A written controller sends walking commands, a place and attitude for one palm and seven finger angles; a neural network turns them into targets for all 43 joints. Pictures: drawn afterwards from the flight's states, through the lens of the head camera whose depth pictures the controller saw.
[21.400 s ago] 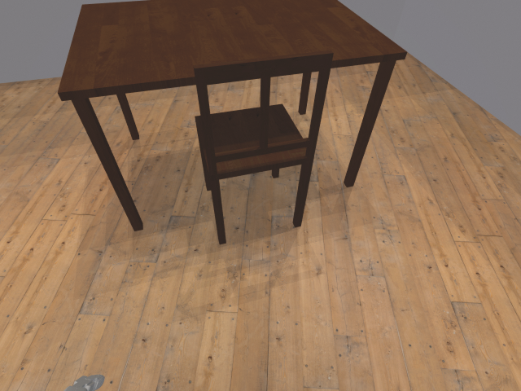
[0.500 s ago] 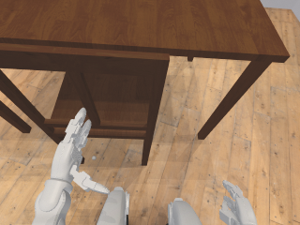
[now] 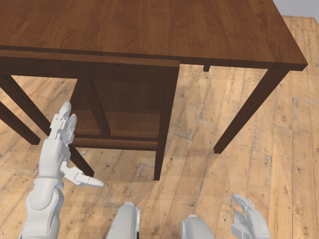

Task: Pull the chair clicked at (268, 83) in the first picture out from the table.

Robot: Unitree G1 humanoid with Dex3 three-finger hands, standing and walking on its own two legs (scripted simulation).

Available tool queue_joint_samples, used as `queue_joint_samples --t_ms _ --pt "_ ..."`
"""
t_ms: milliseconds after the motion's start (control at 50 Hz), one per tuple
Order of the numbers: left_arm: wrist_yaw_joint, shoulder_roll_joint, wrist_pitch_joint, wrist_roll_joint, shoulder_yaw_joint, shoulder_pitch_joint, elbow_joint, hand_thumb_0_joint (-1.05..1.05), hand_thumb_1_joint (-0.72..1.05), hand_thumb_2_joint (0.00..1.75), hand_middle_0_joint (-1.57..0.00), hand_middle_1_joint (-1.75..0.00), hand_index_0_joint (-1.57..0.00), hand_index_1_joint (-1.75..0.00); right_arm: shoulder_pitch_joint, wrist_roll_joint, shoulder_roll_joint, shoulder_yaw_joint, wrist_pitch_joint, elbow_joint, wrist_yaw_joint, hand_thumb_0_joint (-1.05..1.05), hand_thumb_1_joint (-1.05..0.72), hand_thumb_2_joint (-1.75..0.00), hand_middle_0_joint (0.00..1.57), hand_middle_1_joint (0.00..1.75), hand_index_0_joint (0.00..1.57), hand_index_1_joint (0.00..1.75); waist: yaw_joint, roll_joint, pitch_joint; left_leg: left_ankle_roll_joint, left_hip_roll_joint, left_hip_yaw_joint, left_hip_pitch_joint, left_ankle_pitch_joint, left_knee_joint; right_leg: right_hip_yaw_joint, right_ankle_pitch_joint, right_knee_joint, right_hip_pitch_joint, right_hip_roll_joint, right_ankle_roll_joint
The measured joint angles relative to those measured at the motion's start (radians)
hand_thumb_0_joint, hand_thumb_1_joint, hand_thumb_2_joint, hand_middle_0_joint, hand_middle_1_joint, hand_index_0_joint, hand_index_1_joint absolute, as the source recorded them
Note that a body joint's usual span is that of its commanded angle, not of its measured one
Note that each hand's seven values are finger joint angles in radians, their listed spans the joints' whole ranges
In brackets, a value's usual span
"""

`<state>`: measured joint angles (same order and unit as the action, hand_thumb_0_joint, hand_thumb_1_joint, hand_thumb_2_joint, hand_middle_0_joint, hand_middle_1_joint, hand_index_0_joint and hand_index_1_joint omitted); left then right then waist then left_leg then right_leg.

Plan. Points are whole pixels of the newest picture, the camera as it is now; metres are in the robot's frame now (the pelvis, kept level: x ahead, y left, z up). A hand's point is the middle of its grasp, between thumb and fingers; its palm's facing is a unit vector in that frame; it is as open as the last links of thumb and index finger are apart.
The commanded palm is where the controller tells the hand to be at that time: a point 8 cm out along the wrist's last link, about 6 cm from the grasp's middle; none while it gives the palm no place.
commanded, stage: aim the fingers beside a spindle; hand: left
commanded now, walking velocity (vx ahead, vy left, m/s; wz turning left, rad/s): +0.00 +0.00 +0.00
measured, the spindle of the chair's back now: (97, 110) +0.44 +0.19 +0.01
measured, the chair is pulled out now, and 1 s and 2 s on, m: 0.00 0.00 0.00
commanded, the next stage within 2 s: push the fingers through the gap in 0.58 s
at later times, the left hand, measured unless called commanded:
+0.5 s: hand (102, 167) +0.28 +0.15 +0.02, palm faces -0.06 -1.00 +0.02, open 16.9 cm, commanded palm +0.28 +0.21 +0.04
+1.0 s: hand (94, 142) +0.34 +0.18 +0.03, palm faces +0.00 -1.00 -0.08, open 16.9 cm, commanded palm +0.31 +0.22 +0.03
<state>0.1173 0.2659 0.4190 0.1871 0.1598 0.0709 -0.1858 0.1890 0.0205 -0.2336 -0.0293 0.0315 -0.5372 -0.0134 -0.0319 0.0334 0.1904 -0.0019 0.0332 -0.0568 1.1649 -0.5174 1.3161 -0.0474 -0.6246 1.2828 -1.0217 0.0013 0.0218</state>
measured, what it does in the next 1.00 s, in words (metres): stands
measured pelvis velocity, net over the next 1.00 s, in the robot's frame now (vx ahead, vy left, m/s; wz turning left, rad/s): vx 0.00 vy -0.01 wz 0.00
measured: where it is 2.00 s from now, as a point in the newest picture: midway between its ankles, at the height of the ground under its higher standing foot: outside the picture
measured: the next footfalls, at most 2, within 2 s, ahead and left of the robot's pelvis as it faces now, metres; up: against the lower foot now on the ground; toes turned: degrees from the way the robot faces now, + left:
none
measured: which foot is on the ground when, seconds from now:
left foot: down 0.00-1.00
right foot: down 0.00-1.00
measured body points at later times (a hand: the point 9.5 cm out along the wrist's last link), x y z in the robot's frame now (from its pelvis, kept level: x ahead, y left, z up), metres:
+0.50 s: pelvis +0.00 +0.00 +0.00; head +0.11 +0.02 +0.44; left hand +0.28 +0.20 +0.02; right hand +0.17 -0.25 -0.09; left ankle +0.05 +0.12 -0.62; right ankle +0.00 -0.14 -0.62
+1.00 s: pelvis +0.00 -0.01 -0.01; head +0.11 +0.01 +0.43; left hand +0.33 +0.23 +0.04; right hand +0.16 -0.25 -0.11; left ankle +0.05 +0.12 -0.62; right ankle +0.00 -0.14 -0.62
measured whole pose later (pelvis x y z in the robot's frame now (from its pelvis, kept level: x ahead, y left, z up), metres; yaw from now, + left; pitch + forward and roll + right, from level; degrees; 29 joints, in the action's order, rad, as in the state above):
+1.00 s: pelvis +0.00 -0.01 -0.01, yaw +0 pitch +23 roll -4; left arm 0.15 0.28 0.43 0.19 0.17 -0.07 -0.29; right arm 0.18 0.01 -0.24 -0.02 0.04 -0.58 -0.02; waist -0.04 0.03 0.19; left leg -0.01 0.04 -0.07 1.23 -0.53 1.36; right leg -0.05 -0.64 1.33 -1.09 -0.01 0.01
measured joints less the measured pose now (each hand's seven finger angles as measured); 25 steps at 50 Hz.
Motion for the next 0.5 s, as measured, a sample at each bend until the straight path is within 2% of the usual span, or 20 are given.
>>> queue_joint_samples --t_ms 60,100,140,200,260,300,360,420,460,500 --pt "0.057 -0.009 -0.095 0.035 0.004 -0.034 -0.130 -0.01 -0.49 0.30 -0.06 -0.08 -0.06 -0.08 0.000 0.013 -0.009 -0.005 -0.007 0.017 -0.002 0.02 -0.90 -0.90 0.21 0.30 0.21 0.30 -0.003 0.006 -0.006 0.001 -0.001 -0.002 0.016 0.001 0.007 -0.002 -0.001 0.008 -0.016 0.000 -0.001" --pt "0.077 -0.027 -0.116 0.043 -0.027 0.008 -0.102 -0.01 -0.49 0.30 -0.05 -0.08 -0.05 -0.08 0.006 0.009 -0.007 0.003 0.004 0.027 -0.010 0.02 -0.90 -0.90 0.21 0.30 0.21 0.30 -0.008 0.004 -0.011 0.001 0.002 -0.001 0.023 -0.001 0.011 0.000 0.000 0.010 -0.022 -0.002 -0.001" --pt "0.068 -0.043 -0.093 0.039 -0.072 0.081 0.016 -0.02 -0.49 0.30 -0.05 -0.08 -0.05 -0.08 0.014 0.001 0.000 0.014 0.025 0.028 -0.020 0.02 -0.90 -0.90 0.21 0.30 0.21 0.30 -0.009 -0.004 -0.020 0.000 0.006 0.002 0.017 -0.004 0.009 0.003 0.000 0.006 -0.018 -0.006 -0.001" --pt "0.021 -0.047 -0.001 0.017 -0.120 0.172 0.208 -0.02 -0.49 0.30 -0.06 -0.08 -0.05 -0.08 0.026 -0.012 0.012 0.024 0.048 0.014 -0.025 0.02 -0.90 -0.90 0.21 0.30 0.21 0.30 -0.007 -0.015 -0.021 -0.002 0.008 0.009 -0.011 -0.003 -0.009 0.009 0.003 -0.010 0.005 -0.007 -0.002" --pt "-0.024 -0.026 0.069 -0.021 -0.089 0.147 0.226 -0.02 -0.49 0.30 -0.06 -0.09 -0.06 -0.08 0.025 -0.019 0.013 0.021 0.039 -0.003 -0.014 0.02 -0.90 -0.90 0.21 0.30 0.20 0.30 -0.002 -0.007 -0.004 -0.003 0.006 0.005 -0.022 0.001 -0.019 0.006 0.005 -0.019 0.017 -0.005 -0.003" --pt "-0.027 -0.016 0.057 -0.023 -0.048 0.081 0.129 -0.01 -0.50 0.30 -0.07 -0.09 -0.06 -0.08 0.017 -0.012 0.006 0.011 0.017 -0.005 -0.003 0.02 -0.90 -0.90 0.21 0.30 0.20 0.30 -0.001 0.001 0.005 -0.005 0.003 0.002 -0.014 0.002 -0.013 0.002 0.002 -0.009 0.010 -0.003 -0.004" --pt "0.016 -0.016 -0.036 0.006 -0.008 -0.013 -0.065 -0.01 -0.50 0.30 -0.06 -0.08 -0.06 -0.08 0.002 0.010 -0.006 -0.004 -0.008 0.005 0.002 0.02 -0.90 -0.90 0.21 0.30 0.20 0.30 0.000 0.005 -0.004 -0.005 -0.001 0.000 0.000 0.003 -0.001 0.000 -0.003 0.009 -0.005 0.001 -0.006" --pt "0.057 -0.027 -0.105 0.030 -0.016 -0.013 -0.133 -0.01 -0.49 0.30 -0.06 -0.08 -0.05 -0.08 0.001 0.011 -0.009 -0.002 -0.003 0.022 -0.007 0.02 -0.90 -0.90 0.21 0.30 0.21 0.30 -0.008 0.002 -0.010 -0.005 0.002 -0.001 0.024 0.001 0.010 0.001 -0.005 0.021 -0.029 -0.002 -0.007" --pt "0.061 -0.040 -0.098 0.034 -0.048 0.043 -0.045 -0.01 -0.49 0.30 -0.05 -0.08 -0.05 -0.08 0.006 0.003 -0.004 0.010 0.016 0.027 -0.017 0.02 -0.90 -0.90 0.21 0.30 0.21 0.30 -0.010 -0.003 -0.019 -0.006 0.007 -0.001 0.028 -0.003 0.015 0.001 -0.005 0.022 -0.033 -0.007 -0.008" --pt "0.042 -0.047 -0.049 0.033 -0.086 0.119 0.101 -0.02 -0.49 0.30 -0.05 -0.08 -0.05 -0.08 0.013 -0.004 0.006 0.021 0.037 0.019 -0.026 0.02 -0.90 -0.90 0.21 0.30 0.21 0.30 -0.009 -0.012 -0.027 -0.008 0.010 0.003 0.012 -0.006 0.006 0.005 -0.004 0.012 -0.019 -0.010 -0.009"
